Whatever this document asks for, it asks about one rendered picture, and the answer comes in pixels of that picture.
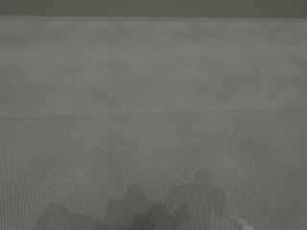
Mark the right robot hand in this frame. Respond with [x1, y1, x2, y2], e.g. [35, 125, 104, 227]
[229, 216, 254, 230]

